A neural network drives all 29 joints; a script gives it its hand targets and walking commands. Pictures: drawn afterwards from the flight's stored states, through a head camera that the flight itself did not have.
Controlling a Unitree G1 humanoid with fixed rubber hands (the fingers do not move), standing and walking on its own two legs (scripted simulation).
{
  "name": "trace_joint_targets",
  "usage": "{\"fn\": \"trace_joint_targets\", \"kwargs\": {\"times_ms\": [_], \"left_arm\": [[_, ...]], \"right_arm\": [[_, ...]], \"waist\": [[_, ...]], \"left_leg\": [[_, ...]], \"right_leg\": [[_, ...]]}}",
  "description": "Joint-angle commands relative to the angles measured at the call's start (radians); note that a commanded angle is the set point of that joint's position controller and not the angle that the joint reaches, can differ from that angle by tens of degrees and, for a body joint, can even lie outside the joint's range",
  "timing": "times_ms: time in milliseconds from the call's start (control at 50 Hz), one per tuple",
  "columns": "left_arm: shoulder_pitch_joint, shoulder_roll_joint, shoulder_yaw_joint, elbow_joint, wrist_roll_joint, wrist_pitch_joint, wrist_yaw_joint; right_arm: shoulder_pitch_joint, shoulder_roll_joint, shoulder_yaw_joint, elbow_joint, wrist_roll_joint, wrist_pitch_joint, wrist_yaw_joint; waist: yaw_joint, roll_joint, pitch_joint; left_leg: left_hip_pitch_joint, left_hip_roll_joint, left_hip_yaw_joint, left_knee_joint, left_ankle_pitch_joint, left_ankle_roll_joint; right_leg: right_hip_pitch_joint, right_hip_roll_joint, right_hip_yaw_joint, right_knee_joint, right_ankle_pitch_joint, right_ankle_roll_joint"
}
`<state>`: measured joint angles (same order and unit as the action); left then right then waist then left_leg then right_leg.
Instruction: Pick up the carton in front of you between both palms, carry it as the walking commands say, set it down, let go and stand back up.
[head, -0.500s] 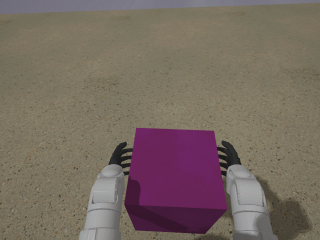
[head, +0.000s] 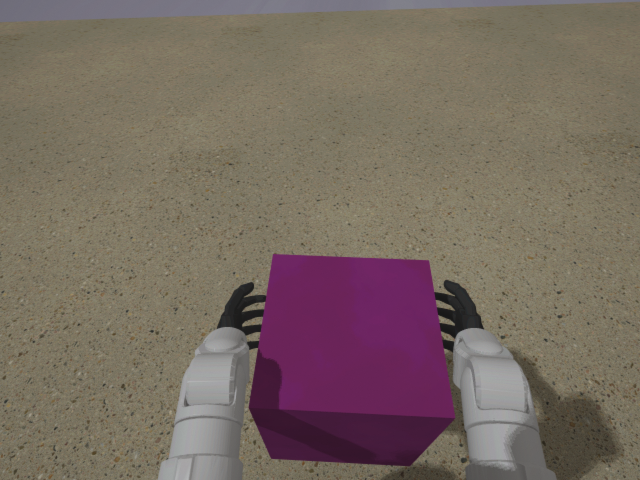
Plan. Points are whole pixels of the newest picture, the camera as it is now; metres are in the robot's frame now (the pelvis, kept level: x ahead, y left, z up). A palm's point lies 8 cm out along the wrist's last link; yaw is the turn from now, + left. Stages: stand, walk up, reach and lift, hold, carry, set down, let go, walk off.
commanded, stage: hold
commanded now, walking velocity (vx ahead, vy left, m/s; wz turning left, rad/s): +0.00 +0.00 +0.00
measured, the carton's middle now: (345, 365) +0.29 +0.00 -0.04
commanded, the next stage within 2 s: set down in 0.78 s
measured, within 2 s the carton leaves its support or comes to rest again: neither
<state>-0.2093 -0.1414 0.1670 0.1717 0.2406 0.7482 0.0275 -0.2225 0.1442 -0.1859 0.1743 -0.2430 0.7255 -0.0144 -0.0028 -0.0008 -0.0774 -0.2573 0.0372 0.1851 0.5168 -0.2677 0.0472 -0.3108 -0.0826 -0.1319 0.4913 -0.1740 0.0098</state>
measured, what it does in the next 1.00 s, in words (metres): stands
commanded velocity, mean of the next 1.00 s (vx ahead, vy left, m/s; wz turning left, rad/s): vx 0.00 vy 0.00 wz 0.00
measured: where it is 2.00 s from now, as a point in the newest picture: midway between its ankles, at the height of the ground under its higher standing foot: outside the picture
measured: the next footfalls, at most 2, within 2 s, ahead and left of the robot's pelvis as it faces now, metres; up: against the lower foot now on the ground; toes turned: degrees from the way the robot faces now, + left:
none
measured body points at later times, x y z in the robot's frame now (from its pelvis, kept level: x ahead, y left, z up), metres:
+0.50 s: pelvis -0.01 -0.04 +0.01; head -0.06 -0.05 +0.45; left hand +0.27 +0.15 +0.04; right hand +0.31 -0.15 +0.05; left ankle +0.01 +0.09 -0.74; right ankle +0.05 -0.14 -0.74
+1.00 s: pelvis +0.01 -0.04 +0.00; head -0.03 -0.05 +0.45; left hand +0.30 +0.15 +0.03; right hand +0.34 -0.15 +0.04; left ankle +0.01 +0.09 -0.74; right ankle +0.05 -0.14 -0.74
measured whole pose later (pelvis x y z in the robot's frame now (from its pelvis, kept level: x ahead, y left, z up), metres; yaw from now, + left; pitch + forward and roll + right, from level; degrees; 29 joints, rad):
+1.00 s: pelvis +0.01 -0.04 +0.00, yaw +8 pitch -7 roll +0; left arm -0.37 -0.18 0.34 0.41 0.35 0.68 -0.01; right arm -0.39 0.19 -0.37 0.39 -0.36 0.67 0.02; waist -0.02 0.01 0.03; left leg -0.10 -0.02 -0.07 0.44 -0.23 -0.01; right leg -0.11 0.03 0.02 0.45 -0.22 -0.02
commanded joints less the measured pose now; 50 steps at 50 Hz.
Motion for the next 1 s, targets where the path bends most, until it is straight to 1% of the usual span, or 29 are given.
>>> {"fn": "trace_joint_targets", "kwargs": {"times_ms": [0,20,40,60,80,100,120,160,200,260,340,440,560,680,820,860,900,980], "left_arm": [[-0.424,-0.893,-0.531,-0.101,-0.233,-0.062,-0.236],[-0.429,-0.9,-0.518,-0.099,-0.232,-0.065,-0.234],[-0.435,-0.899,-0.514,-0.091,-0.225,-0.07,-0.231],[-0.408,-0.888,-0.498,-0.071,-0.207,-0.073,-0.222],[-0.439,-0.895,-0.503,-0.078,-0.209,-0.077,-0.222],[-0.455,-0.901,-0.508,-0.074,-0.215,-0.078,-0.225],[-0.468,-0.906,-0.517,-0.074,-0.223,-0.079,-0.229],[-0.498,-0.913,-0.525,-0.067,-0.23,-0.076,-0.239],[-0.531,-0.92,-0.523,-0.047,-0.233,-0.072,-0.25],[-0.561,-0.932,-0.51,-0.009,-0.236,-0.069,-0.265],[-0.598,-0.945,-0.479,0.039,-0.233,-0.067,-0.283],[-0.632,-0.953,-0.445,0.078,-0.223,-0.068,-0.297],[-0.653,-0.956,-0.421,0.098,-0.213,-0.07,-0.302],[-0.649,-0.953,-0.414,0.098,-0.209,-0.071,-0.298],[-0.642,-0.949,-0.419,0.084,-0.209,-0.074,-0.288],[-0.658,-0.948,-0.401,0.107,-0.197,-0.079,-0.286],[-0.69,-0.949,-0.367,0.155,-0.177,-0.092,-0.286],[-0.772,-0.933,-0.25,0.297,-0.099,-0.144,-0.278]], "right_arm": [[-0.366,0.905,0.53,-0.115,0.234,-0.028,0.239],[-0.367,0.905,0.534,-0.089,0.231,-0.026,0.242],[-0.374,0.908,0.538,-0.078,0.233,-0.031,0.242],[-0.397,0.894,0.54,-0.082,0.24,-0.036,0.251],[-0.404,0.904,0.549,-0.069,0.243,-0.041,0.254],[-0.411,0.907,0.546,-0.055,0.241,-0.043,0.254],[-0.412,0.907,0.537,-0.044,0.236,-0.045,0.255],[-0.418,0.913,0.515,-0.023,0.224,-0.046,0.256],[-0.435,0.924,0.498,0.011,0.215,-0.045,0.26],[-0.457,0.944,0.475,0.062,0.204,-0.04,0.266],[-0.495,0.97,0.454,0.112,0.191,-0.033,0.276],[-0.532,0.994,0.441,0.148,0.187,-0.028,0.288],[-0.555,1.004,0.433,0.17,0.19,-0.026,0.295],[-0.551,1.001,0.43,0.17,0.192,-0.026,0.293],[-0.549,0.99,0.433,0.15,0.196,-0.029,0.284],[-0.568,0.979,0.408,0.168,0.183,-0.036,0.282],[-0.601,0.967,0.364,0.21,0.16,-0.051,0.281],[-0.69,0.922,0.229,0.322,0.078,-0.106,0.272]], "waist": [[-0.004,0.057,-0.197],[0.003,0.033,-0.187],[0.005,0.03,-0.202],[0.018,0.044,-0.186],[0.015,0.025,-0.188],[0.015,0.036,-0.176],[0.009,0.031,-0.164],[-0.007,0.041,-0.142],[-0.013,0.043,-0.122],[-0.017,0.029,-0.095],[-0.016,0.003,-0.08],[-0.008,-0.017,-0.082],[0.0,-0.026,-0.091],[0.003,-0.026,-0.106],[0.003,-0.025,-0.126],[-0.001,-0.021,-0.112],[-0.009,-0.016,-0.088],[-0.034,-0.008,-0.036]], "left_leg": [[0.195,-0.065,-0.306,-0.151,0.404,-0.013],[0.213,-0.067,-0.312,-0.149,0.448,-0.019],[0.241,-0.076,-0.304,-0.149,0.442,-0.025],[0.321,-0.085,-0.293,-0.16,0.39,-0.021],[0.295,-0.08,-0.294,-0.168,0.358,-0.027],[0.267,-0.082,-0.29,-0.174,0.329,-0.03],[0.269,-0.081,-0.29,-0.177,0.309,-0.03],[0.279,-0.079,-0.287,-0.184,0.25,-0.032],[0.263,-0.079,-0.286,-0.192,0.178,-0.033],[0.232,-0.081,-0.284,-0.196,0.101,-0.03],[0.194,-0.089,-0.278,-0.195,0.043,-0.023],[0.166,-0.101,-0.268,-0.191,0.021,-0.015],[0.153,-0.11,-0.259,-0.186,0.034,-0.01],[0.152,-0.115,-0.256,-0.184,0.066,-0.011],[0.157,-0.119,-0.259,-0.182,0.114,-0.018],[0.147,-0.12,-0.258,-0.178,0.1,-0.019],[0.128,-0.12,-0.257,-0.168,0.068,-0.018],[0.06,-0.118,-0.259,-0.127,0.005,-0.017]], "right_leg": [[0.267,0.18,0.205,-0.074,0.223,-0.046],[0.274,0.181,0.205,-0.083,0.243,-0.045],[0.271,0.18,0.206,-0.094,0.254,-0.041],[0.203,0.178,0.206,-0.099,0.225,-0.031],[0.235,0.185,0.203,-0.106,0.187,-0.03],[0.259,0.185,0.204,-0.111,0.164,-0.033],[0.25,0.184,0.206,-0.113,0.148,-0.034],[0.223,0.182,0.202,-0.119,0.099,-0.035],[0.212,0.18,0.199,-0.123,0.047,-0.038],[0.212,0.172,0.201,-0.131,-0.002,-0.038],[0.227,0.161,0.204,-0.143,-0.041,-0.032],[0.253,0.146,0.21,-0.157,-0.059,-0.024],[0.282,0.129,0.222,-0.169,-0.042,-0.013],[0.309,0.122,0.23,-0.17,0.016,-0.005],[0.338,0.125,0.232,-0.157,0.104,0.0],[0.327,0.128,0.229,-0.15,0.089,-0.002],[0.303,0.132,0.225,-0.141,0.048,-0.008],[0.233,0.142,0.211,-0.103,-0.024,-0.021]]}}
